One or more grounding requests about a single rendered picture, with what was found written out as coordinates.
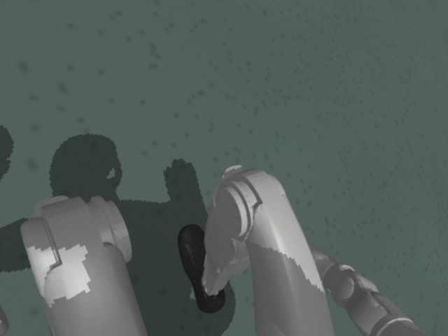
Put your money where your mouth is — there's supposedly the right robot arm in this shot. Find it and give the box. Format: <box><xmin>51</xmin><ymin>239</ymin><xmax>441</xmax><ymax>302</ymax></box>
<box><xmin>323</xmin><ymin>263</ymin><xmax>426</xmax><ymax>336</ymax></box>

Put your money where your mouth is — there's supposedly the right robot hand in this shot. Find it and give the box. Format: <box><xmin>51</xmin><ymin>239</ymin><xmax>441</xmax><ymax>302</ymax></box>
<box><xmin>308</xmin><ymin>243</ymin><xmax>340</xmax><ymax>284</ymax></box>

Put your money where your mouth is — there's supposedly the right robot foot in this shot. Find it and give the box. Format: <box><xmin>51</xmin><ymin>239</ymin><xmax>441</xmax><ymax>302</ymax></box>
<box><xmin>178</xmin><ymin>224</ymin><xmax>225</xmax><ymax>314</ymax></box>

